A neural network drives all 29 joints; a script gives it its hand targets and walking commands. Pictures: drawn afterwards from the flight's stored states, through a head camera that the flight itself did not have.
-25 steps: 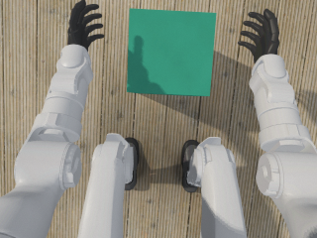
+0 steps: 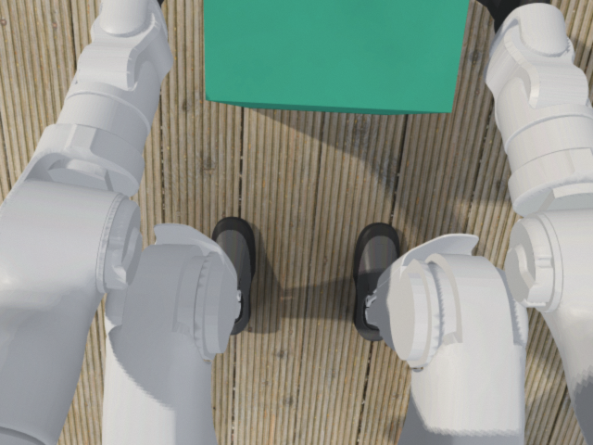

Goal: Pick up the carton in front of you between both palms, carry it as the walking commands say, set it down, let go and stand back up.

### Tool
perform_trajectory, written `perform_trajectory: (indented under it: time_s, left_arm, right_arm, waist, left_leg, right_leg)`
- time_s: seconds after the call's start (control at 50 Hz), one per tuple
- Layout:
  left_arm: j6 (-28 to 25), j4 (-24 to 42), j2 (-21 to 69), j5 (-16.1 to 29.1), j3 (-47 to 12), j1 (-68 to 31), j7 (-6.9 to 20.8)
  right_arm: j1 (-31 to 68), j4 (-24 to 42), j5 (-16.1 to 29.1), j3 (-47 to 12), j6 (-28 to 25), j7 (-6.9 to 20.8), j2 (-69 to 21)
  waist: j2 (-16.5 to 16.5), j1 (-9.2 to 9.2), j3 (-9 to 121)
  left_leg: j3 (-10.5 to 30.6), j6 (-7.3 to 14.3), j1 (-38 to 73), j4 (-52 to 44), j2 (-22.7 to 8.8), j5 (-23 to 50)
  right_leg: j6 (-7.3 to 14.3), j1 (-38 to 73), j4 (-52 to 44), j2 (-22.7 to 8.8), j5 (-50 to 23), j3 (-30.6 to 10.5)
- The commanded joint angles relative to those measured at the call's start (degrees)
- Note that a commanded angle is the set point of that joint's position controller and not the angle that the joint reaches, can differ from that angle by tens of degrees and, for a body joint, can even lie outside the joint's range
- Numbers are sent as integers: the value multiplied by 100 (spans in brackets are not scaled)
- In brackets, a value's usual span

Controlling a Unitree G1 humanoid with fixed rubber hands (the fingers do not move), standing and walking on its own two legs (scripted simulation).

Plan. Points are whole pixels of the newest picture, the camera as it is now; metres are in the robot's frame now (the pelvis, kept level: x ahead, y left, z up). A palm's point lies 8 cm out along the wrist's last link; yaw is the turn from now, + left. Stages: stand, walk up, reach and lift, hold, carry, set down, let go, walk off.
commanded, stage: reach and lift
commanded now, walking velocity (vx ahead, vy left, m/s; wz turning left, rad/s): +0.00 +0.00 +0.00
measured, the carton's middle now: (327, 15) +0.53 -0.01 -0.24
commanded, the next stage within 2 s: none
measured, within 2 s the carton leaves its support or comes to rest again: leaves its support in 0.72 s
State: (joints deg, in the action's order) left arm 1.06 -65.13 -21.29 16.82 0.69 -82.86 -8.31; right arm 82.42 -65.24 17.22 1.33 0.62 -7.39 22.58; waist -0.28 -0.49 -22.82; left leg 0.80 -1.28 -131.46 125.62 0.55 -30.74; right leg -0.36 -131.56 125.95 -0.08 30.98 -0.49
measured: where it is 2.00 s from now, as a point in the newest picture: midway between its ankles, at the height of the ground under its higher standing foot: (301, 297)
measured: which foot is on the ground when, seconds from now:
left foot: down 0.00-1.00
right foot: down 0.00-1.00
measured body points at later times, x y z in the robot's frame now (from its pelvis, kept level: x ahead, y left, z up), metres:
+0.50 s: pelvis +0.00 +0.00 +0.01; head +0.37 -0.01 +0.26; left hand +0.55 +0.14 -0.18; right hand +0.55 -0.17 -0.18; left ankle +0.12 +0.12 -0.33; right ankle +0.12 -0.12 -0.33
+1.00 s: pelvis +0.00 +0.01 +0.04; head +0.28 -0.01 +0.39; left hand +0.53 +0.13 -0.04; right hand +0.52 -0.17 -0.04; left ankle +0.12 +0.13 -0.33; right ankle +0.12 -0.12 -0.33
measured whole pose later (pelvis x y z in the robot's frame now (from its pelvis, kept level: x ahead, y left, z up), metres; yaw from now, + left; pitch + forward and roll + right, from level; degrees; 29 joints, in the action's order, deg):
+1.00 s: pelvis +0.00 +0.01 +0.04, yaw -1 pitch +40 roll +0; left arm 16.1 -47.9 -4.7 -2.9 20.6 -65.2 -7.4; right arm 65.8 -48.5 -2.9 20.4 16.4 -6.3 6.9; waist -0.5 -0.6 2.5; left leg 1.7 -2.1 -127.3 118.4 2.1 -31.5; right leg -1.4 -128.1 118.0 1.9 30.4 -1.6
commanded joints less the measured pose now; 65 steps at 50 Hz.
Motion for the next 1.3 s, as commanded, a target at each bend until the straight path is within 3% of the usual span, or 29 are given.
perform_trajectory:
  time_s: [0.0,0.04,0.16,0.26,0.32,0.38,0.44,0.5,0.6,0.66,0.72,0.76,0.8,0.86,0.88,0.94,1.02,1.14,1.28]
  left_arm:
    - [-134,927,-400,128,-29,-1281,-78]
    - [-98,769,-315,137,-39,-1064,-58]
    - [-144,279,-285,-260,321,-844,52]
    - [-214,298,-150,-327,278,-1111,44]
    - [-238,380,243,-194,24,-1412,41]
    - [-249,329,339,-313,107,-1514,-25]
    - [-255,473,1739,-241,-350,-2144,206]
    - [-93,533,3939,-427,-685,-3088,747]
    - [276,964,5575,-693,-517,-3301,1364]
    - [386,1575,6136,-403,-862,-3536,1452]
    - [510,2386,6788,-107,-1221,-3507,1406]
    - [678,2855,7075,-116,-1274,-3438,1397]
    - [895,3125,7402,-292,-1254,-3285,1477]
    - [1182,3177,7677,-677,-1143,-2843,1632]
    - [1259,3039,7699,-838,-1020,-2746,1678]
    - [1488,2504,7745,-1397,-510,-2100,1756]
    - [1633,2077,7659,-1957,67,-1898,1772]
    - [1767,2140,7947,-2121,95,-1877,1839]
    - [1927,2431,8259,-2096,-235,-1318,1904]
  right_arm:
    - [1435,827,66,2,-146,-21,777]
    - [1243,805,3,13,-122,-22,645]
    - [940,211,-271,219,-103,87,291]
    - [1219,213,-240,100,-160,96,118]
    - [1522,289,-117,-147,-188,81,-223]
    - [1620,243,-265,-81,-206,10,-292]
    - [2260,372,-221,-539,-226,236,-1686]
    - [3154,428,-356,-902,-53,786,-3968]
    - [3354,891,-627,-755,326,1412,-5535]
    - [3490,1496,-400,-1017,451,1520,-6083]
    - [3822,2577,-113,-1421,575,1483,-6470]
    - [3588,2995,-97,-1527,731,1477,-6904]
    - [3239,3100,-320,-1463,962,1545,-7309]
    - [2557,2909,-808,-1140,1299,1654,-7657]
    - [2350,2723,-975,-1009,1391,1694,-7827]
    - [1897,2300,-1444,-576,1630,1837,-7958]
    - [1791,1872,-1948,-34,1785,1891,-7892]
    - [1644,1795,-2305,271,1874,1882,-7916]
    - [1243,2212,-2119,-222,2023,2002,-8301]
  waist:
    - [-43,-95,8705]
    - [74,-142,8425]
    - [100,-23,6736]
    - [50,42,6759]
    - [46,25,6909]
    - [8,-40,6997]
    - [32,-39,7018]
    - [5,-13,6740]
    - [58,-60,6781]
    - [65,-57,7971]
    - [78,-94,9867]
    - [158,-64,10751]
    - [170,-65,10823]
    - [107,-129,10039]
    - [91,-123,9597]
    - [87,57,8667]
    - [170,124,7985]
    - [-35,-114,8407]
    - [-4,-12,9063]
  left_leg:
    - [-271,-100,4286,-777,150,2152]
    - [-279,-90,4003,-790,172,2067]
    - [-188,-58,2925,-964,150,1413]
    - [-170,-47,3045,-1030,160,1365]
    - [-171,-35,3250,-1066,205,1347]
    - [-161,-52,3444,-1086,262,1338]
    - [-184,0,3476,-1076,381,1396]
    - [-228,40,3198,-1003,524,1194]
    - [-430,62,3141,-824,657,1228]
    - [-505,43,3613,-745,684,1734]
    - [-587,30,4581,-700,735,2439]
    - [-636,14,4636,-789,792,2642]
    - [-621,20,4366,-963,854,2521]
    - [-615,3,3875,-1322,892,1841]
    - [-610,21,3745,-1466,881,1415]
    - [-576,66,3364,-1900,890,1030]
    - [-545,135,3132,-2386,901,424]
    - [-482,73,3661,-3010,943,307]
    - [-451,36,4658,-3574,960,780]
  right_leg:
    - [-130,4184,-876,120,-2187,219]
    - [-143,4180,-916,126,-2189,212]
    - [-157,3235,-1090,121,-1554,82]
    - [-141,3195,-1153,170,-1449,61]
    - [-129,3301,-1189,213,-1415,66]
    - [-135,3390,-1208,239,-1371,99]
    - [-83,3373,-1193,344,-1405,142]
    - [-47,3242,-1095,489,-1252,159]
    - [4,3238,-955,647,-1289,320]
    - [-1,3778,-848,667,-1849,402]
    - [-33,4612,-823,739,-2465,520]
    - [-29,5266,-874,788,-2876,512]
    - [-42,5206,-1008,827,-2903,506]
    - [-50,4578,-1388,866,-2214,527]
    - [-35,4166,-1586,877,-1663,545]
    - [-16,3689,-1955,895,-1213,502]
    - [12,3508,-2463,923,-554,451]
    - [47,4128,-3029,928,-541,461]
    - [-40,4927,-3546,954,-940,437]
